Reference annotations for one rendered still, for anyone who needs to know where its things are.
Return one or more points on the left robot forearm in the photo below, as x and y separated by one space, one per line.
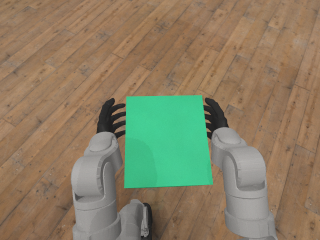
94 189

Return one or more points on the right robot forearm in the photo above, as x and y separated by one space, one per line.
245 184

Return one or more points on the robot left shin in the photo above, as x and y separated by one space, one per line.
146 231

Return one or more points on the carton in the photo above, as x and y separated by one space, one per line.
166 143

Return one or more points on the robot right hand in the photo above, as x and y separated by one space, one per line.
216 118

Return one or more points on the left robot foot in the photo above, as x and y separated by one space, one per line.
150 221

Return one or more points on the robot left hand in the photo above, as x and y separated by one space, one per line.
106 119

